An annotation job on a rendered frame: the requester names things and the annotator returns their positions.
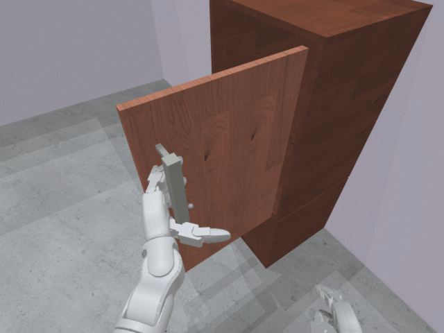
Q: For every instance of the cupboard door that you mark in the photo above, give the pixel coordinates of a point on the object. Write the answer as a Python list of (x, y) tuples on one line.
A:
[(232, 129)]

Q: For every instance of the robot left forearm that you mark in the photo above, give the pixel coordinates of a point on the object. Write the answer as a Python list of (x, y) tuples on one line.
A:
[(150, 304)]

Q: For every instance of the left robot hand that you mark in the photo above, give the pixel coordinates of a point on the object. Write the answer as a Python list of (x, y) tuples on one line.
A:
[(155, 215)]

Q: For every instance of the right robot hand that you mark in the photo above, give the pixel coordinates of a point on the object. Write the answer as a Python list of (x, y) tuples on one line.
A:
[(342, 319)]

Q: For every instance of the handle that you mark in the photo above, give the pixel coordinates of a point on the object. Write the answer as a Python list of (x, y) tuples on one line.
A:
[(175, 183)]

